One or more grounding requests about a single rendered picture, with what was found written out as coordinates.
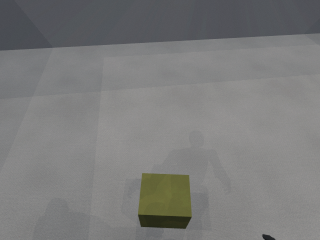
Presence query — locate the carton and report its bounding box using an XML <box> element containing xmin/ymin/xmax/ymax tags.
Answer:
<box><xmin>138</xmin><ymin>173</ymin><xmax>192</xmax><ymax>229</ymax></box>

